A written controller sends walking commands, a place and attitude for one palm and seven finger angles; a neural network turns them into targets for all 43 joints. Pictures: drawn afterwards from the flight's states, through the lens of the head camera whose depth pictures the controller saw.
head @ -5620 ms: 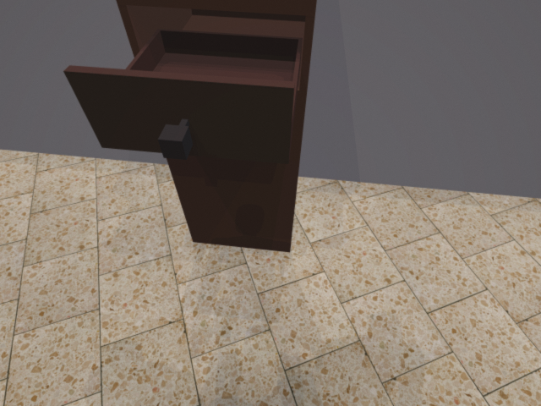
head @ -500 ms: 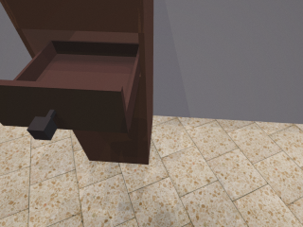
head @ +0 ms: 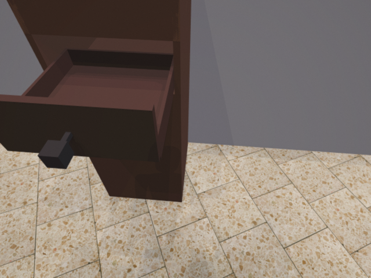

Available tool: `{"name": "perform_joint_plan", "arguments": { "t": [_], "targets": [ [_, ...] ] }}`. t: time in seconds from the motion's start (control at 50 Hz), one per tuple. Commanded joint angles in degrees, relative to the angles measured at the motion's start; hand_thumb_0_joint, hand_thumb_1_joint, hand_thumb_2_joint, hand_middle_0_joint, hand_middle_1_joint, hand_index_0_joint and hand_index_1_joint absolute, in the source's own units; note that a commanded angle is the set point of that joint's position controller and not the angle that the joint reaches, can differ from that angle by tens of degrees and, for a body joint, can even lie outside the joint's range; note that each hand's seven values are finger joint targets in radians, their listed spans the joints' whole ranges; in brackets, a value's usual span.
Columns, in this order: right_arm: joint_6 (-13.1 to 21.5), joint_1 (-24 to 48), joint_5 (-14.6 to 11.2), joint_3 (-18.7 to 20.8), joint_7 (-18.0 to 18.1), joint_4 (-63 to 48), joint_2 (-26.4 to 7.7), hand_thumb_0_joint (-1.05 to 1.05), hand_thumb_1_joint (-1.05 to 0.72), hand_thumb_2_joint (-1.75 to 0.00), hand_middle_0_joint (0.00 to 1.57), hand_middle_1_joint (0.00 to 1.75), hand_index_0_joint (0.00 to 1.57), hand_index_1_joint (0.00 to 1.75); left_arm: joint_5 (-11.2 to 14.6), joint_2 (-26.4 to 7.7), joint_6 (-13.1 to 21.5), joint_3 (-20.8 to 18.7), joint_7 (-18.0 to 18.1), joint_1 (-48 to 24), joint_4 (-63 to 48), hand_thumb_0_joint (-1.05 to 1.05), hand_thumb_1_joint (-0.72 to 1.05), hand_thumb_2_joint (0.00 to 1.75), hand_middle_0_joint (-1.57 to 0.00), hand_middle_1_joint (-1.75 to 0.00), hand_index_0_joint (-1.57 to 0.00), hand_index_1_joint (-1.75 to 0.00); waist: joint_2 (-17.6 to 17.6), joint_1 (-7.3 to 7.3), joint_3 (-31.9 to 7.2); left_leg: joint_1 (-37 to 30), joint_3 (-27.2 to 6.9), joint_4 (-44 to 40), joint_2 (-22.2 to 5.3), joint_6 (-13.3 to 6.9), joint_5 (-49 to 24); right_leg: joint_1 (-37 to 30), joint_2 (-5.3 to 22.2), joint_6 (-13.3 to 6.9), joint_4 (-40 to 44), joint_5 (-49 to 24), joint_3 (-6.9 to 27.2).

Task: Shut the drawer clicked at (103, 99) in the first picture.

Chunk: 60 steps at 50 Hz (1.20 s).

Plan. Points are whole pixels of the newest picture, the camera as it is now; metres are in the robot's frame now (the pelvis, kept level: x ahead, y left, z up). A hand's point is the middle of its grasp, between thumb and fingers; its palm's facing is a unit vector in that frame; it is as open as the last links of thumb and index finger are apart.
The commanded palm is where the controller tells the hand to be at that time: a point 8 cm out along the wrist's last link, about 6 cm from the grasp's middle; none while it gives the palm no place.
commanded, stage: shuffle to correct the standing spot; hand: left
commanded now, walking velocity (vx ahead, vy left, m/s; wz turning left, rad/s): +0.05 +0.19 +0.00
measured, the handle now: (61, 147) +0.34 +0.29 +0.11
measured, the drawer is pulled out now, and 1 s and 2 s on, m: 0.28 0.28 0.28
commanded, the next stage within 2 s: come to a stop and stand still in 0.30 s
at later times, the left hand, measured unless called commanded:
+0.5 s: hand out of the picture +0.04 +0.24 -0.17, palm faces +0.01 -0.97 -0.26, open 7.4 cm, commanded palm none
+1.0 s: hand out of the picture +0.04 +0.21 -0.18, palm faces +0.01 -0.98 -0.19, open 7.3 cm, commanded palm none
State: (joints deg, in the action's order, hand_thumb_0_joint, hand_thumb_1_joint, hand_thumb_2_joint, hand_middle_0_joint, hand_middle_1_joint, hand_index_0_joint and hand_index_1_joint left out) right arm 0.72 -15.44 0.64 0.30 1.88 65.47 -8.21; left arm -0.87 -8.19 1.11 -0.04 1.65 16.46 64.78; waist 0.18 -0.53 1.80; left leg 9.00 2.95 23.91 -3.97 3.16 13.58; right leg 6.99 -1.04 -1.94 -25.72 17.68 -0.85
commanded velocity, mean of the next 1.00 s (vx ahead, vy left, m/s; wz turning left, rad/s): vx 0.02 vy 0.06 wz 0.00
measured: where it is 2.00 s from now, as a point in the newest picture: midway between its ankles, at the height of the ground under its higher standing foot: outside the picture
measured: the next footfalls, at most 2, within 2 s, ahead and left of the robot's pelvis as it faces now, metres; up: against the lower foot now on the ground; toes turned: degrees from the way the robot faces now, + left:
right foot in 0.54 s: +0.04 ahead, -0.04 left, +0.00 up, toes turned -7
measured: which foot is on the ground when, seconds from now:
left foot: down 0.00-1.00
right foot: down 0.00-0.30, up 0.32-0.52, down 0.54-1.00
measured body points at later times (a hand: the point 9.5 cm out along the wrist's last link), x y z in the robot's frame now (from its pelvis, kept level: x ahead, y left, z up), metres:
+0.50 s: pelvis +0.01 +0.05 -0.01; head +0.05 +0.03 +0.44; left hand +0.04 +0.29 -0.15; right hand -0.01 -0.17 -0.17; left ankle -0.01 +0.15 -0.74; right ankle -0.02 -0.04 -0.72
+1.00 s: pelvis +0.03 +0.04 +0.00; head +0.05 +0.04 +0.45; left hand +0.04 +0.26 -0.16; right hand +0.03 -0.18 -0.16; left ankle +0.00 +0.17 -0.74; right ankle +0.00 -0.04 -0.74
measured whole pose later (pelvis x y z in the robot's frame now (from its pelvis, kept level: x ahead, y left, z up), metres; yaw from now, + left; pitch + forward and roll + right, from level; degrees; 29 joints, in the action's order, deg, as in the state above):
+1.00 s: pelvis +0.03 +0.04 +0.00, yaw -1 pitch -1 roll +1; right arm 0.9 -15.7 0.7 0.1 2.5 65.7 -7.5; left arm -0.7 -8.8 0.8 -0.2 1.9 15.7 64.7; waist 0.9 -0.7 1.7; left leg 6.0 6.2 22.4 -2.5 1.2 15.3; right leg 7.6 -0.4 -3.0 -24.2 16.0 -6.7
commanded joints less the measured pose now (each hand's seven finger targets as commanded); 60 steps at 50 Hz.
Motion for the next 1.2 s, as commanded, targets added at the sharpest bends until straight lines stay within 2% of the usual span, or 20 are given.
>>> {"name": "perform_joint_plan", "arguments": {
  "t": [0.0, 0.16, 0.22, 0.28, 0.3, 0.36, 0.42, 0.48, 0.52, 0.54, 0.58, 0.62, 0.68, 0.72, 0.96, 0.98, 1.0, 1.04, 1.1, 1.18],
  "targets": [
    [0.3, -3.2, 0.1, 1.0, 0.0, -1.8, -5.0, 0.0, -0.9, -0.9, 0.2, 0.3, 0.2, 0.3, 0.1, -7.5, 0.7, -1.9, 0.7, 4.4, -1.8, 0.0, 0.9, 0.9, -0.2, -0.3, -0.2, -0.3, 0.1, -0.46, 2.0, 0.4, -0.9, 0.1, -1.1, -2.5, -8.0, 4.1, 8.5, -1.7, 4.6, -16.7, 7.2],
    [-1.1, -2.8, 0.3, 2.0, -0.6, -4.8, -4.8, 0.0, -0.9, -0.9, 0.2, 0.3, 0.2, 0.3, -0.4, -10.4, -0.4, -4.0, 1.1, 3.8, -3.5, 0.0, 0.9, 0.9, -0.2, -0.3, -0.2, -0.3, 8.0, -0.84, 5.0, 6.8, 1.4, 5.8, 1.2, -1.8, 2.4, 5.3, 16.0, -5.8, 6.0, -13.7, 13.7],
    [-0.6, -5.7, 0.4, 2.2, -0.7, -4.7, -5.5, 0.0, -0.9, -0.9, 0.2, 0.3, 0.2, 0.3, -0.5, -9.5, -1.0, -4.4, 1.0, 2.2, -4.9, 0.0, 0.9, 0.9, -0.2, -0.3, -0.2, -0.3, 3.9, 0.2, 3.9, 1.4, 0.1, 2.6, 0.2, -2.7, -4.1, 9.6, 12.3, -4.0, 1.0, -8.9, 9.1],
    [-0.7, -9.3, 1.0, 3.1, -0.5, -5.0, -9.5, 0.0, -0.9, -0.9, 0.2, 0.3, 0.2, 0.3, -0.8, -5.3, -1.9, -3.9, 0.7, 0.3, -6.9, 0.0, 0.9, 0.9, -0.2, -0.3, -0.2, -0.3, -11.9, 1.4, 4.1, -0.6, -12.3, -6.0, -9.3, -9.8, -3.7, 17.1, 2.8, 0.0, -14.1, 9.9, -3.3],
    [-0.7, -10.3, 0.9, 3.1, -0.4, -5.3, -9.4, 0.0, -0.9, -0.9, 0.2, 0.3, 0.2, 0.3, -0.9, -4.4, -1.9, -3.5, 0.7, -0.9, -7.7, 0.0, 0.9, 0.9, -0.2, -0.3, -0.2, -0.3, -13.9, 2.05, 4.3, -0.8, -16.0, -9.6, -11.4, -12.9, -3.2, 20.5, 2.2, 0.3, -22.3, 15.7, -4.0],
    [-0.4, -7.8, 1.1, 2.6, -0.3, -7.2, -7.9, 0.0, -0.9, -0.9, 0.2, 0.3, 0.2, 0.3, -0.7, -3.9, -1.5, -3.2, 0.2, -1.4, -8.4, 0.0, 0.9, 0.9, -0.2, -0.3, -0.2, -0.3, -9.3, 0.99, 1.6, -1.8, -14.8, -7.8, -11.7, -16.0, -10.6, 22.8, 4.8, -0.6, -30.7, 15.6, -2.7],
    [0.0, -5.7, 1.4, 2.2, -0.2, -7.6, -7.7, 0.0, -0.9, -0.9, 0.2, 0.3, 0.2, 0.3, -0.5, -2.0, -1.1, -2.5, 0.0, -0.1, -7.9, 0.0, 0.9, 0.9, -0.2, -0.3, -0.2, -0.3, -5.6, -0.34, -0.4, 0.8, -9.3, -5.1, -9.6, -14.6, -20.0, 15.0, 4.8, 0.4, -20.8, 11.5, -3.9],
    [0.8, -4.8, 0.6, 2.0, 0.1, -6.7, -7.5, 0.0, -0.9, -0.9, 0.2, 0.3, 0.2, 0.3, -0.4, -2.6, 0.1, -2.2, 0.1, 3.9, -6.0, 0.0, 0.9, 0.9, -0.2, -0.3, -0.2, -0.3, -0.3, -2.17, -3.2, 2.0, -5.9, 0.6, -6.4, -10.3, -19.3, 3.5, 4.5, 1.3, -0.7, -5.2, -3.2],
    [1.1, -5.1, -0.4, 1.2, -0.1, -6.5, -3.5, 0.0, -0.9, -0.9, 0.2, 0.3, 0.2, 0.3, -0.4, -8.1, 1.2, -2.5, 0.7, 5.8, -4.7, 0.0, 0.9, 0.9, -0.2, -0.3, -0.2, -0.3, 10.9, -1.41, -3.8, 10.1, -0.1, 5.6, 0.0, -4.3, -1.0, -4.7, 17.0, -2.5, 3.5, -28.0, 10.8],
    [0.7, -5.7, -0.3, 1.2, -0.2, -6.3, -2.6, 0.0, -0.9, -0.9, 0.2, 0.3, 0.2, 0.3, 0.0, -9.7, 1.1, -2.5, 0.7, 5.2, -4.5, 0.0, 0.9, 0.9, -0.2, -0.3, -0.2, -0.3, 10.5, -0.65, -2.9, 10.1, 0.8, 6.8, 1.6, -3.1, 8.0, -3.4, 21.6, -6.0, 3.6, -34.6, 12.4],
    [-0.4, -5.3, 0.0, 1.1, 0.0, -4.3, -1.7, 0.0, -0.9, -0.9, 0.2, 0.3, 0.2, 0.3, 0.0, -7.9, 1.0, -2.4, 1.1, 2.2, -4.7, 0.0, 0.9, 0.9, -0.2, -0.3, -0.2, -0.3, 13.0, 0.04, 0.5, 8.2, 0.0, 8.9, 0.3, -2.6, 9.1, 0.9, 18.2, -7.0, 3.4, -35.6, 9.1],
    [-0.3, -6.3, -0.1, 0.9, 0.1, -3.1, -1.1, 0.0, -0.9, -0.9, 0.2, 0.3, 0.2, 0.3, 0.0, -6.5, 1.0, -2.0, 1.2, 1.9, -4.5, 0.0, 0.9, 0.9, -0.2, -0.3, -0.2, -0.3, 10.9, 0.29, 1.5, 6.8, -0.1, 5.5, -0.1, -2.7, 5.4, 0.8, 16.0, -6.2, 2.2, -37.9, 6.1],
    [0.5, -7.4, 0.1, 0.8, 0.3, -1.2, -2.2, 0.0, -0.9, -0.9, 0.2, 0.3, 0.2, 0.3, 0.5, -5.5, 0.7, -1.7, 1.0, 1.0, -4.9, 0.0, 0.9, 0.9, -0.2, -0.3, -0.2, -0.3, 0.4, 0.37, -0.3, -1.3, -1.7, 0.2, -2.8, -3.3, -17.9, 3.8, 9.9, -2.3, -0.3, -28.8, 1.2],
    [0.5, -6.0, 0.1, 0.6, 0.3, -0.8, -2.3, 0.0, -0.9, -0.9, 0.2, 0.3, 0.2, 0.3, 0.4, -5.6, 0.4, -1.8, 0.9, 0.4, -4.5, 0.0, 0.9, 0.9, -0.2, -0.3, -0.2, -0.3, -3.0, -0.05, 1.0, -1.0, -1.6, -1.1, -3.7, -3.6, -18.0, 4.0, 8.8, -1.0, 1.6, -21.2, 0.6],
    [0.9, -4.7, 0.0, 0.1, 0.8, -0.2, -3.3, 0.0, -0.9, -0.9, 0.2, 0.3, 0.2, 0.3, 0.3, -5.4, 0.6, -0.9, 0.5, 2.8, -1.7, 0.0, 0.9, 0.9, -0.2, -0.3, -0.2, -0.3, -0.7, -0.01, 1.0, -2.7, -1.7, -4.8, -4.1, -3.8, -13.6, 1.3, 8.2, -0.6, 5.9, -19.7, 1.1],
    [1.3, 1.4, -0.5, 0.7, 0.0, -4.4, -6.8, 0.0, -0.9, -0.9, 0.2, 0.3, 0.2, 0.3, -0.4, -6.6, 1.8, -0.8, 3.1, 7.9, 1.0, 0.0, 0.9, 0.9, -0.2, -0.3, -0.2, -0.3, -1.9, -1.74, 3.4, 4.5, 1.8, 10.3, -3.3, -2.5, -13.8, 2.9, 12.3, 2.6, 4.2, -47.6, 6.0],
    [0.3, -1.0, -0.3, 0.3, -0.4, -6.6, -2.8, 0.0, -0.9, -0.9, 0.2, 0.3, 0.2, 0.3, -0.1, -9.7, 2.3, -1.5, 2.7, 6.9, -1.8, 0.0, 0.9, 0.9, -0.2, -0.3, -0.2, -0.3, 0.7, 0.65, -0.5, 7.8, -0.4, 11.8, -0.5, -3.4, 7.0, -1.3, 15.8, 0.3, 4.2, -47.1, 8.6],
    [0.2, -4.0, -0.3, 0.4, -0.6, -6.0, -2.2, 0.0, -0.9, -0.9, 0.2, 0.3, 0.2, 0.3, -0.3, -7.9, 2.5, -0.7, 1.8, 3.9, -2.6, 0.0, 0.9, 0.9, -0.2, -0.3, -0.2, -0.3, -0.2, 2.55, -3.6, 4.6, -0.2, 8.7, -0.5, -3.1, 7.0, 0.8, 14.1, -4.4, 5.1, -32.9, 5.6],
    [0.8, -7.7, 0.2, 0.4, -0.7, -5.2, -4.5, 0.0, -0.9, -0.9, 0.2, 0.3, 0.2, 0.3, 0.3, -5.8, 1.8, -0.6, 1.5, 2.6, -3.7, 0.0, 0.9, 0.9, -0.2, -0.3, -0.2, -0.3, -0.1, 2.77, -3.9, 0.5, -2.8, 2.4, -2.5, -4.3, -4.2, 4.3, 8.2, -2.3, 1.5, -13.7, 2.5],
    [1.1, -5.5, 0.3, -0.3, -0.3, -5.8, -5.1, 0.0, -0.9, -0.9, 0.2, 0.3, 0.2, 0.3, 0.1, -4.2, 0.5, -0.1, 0.9, 3.7, -3.1, 0.0, 0.9, 0.9, -0.2, -0.3, -0.2, -0.3, -3.5, 0.66, 4.8, 6.9, -5.7, -2.7, -3.7, -6.0, -3.9, 5.9, 5.7, -1.1, 1.3, -3.8, 1.5]
  ]
}}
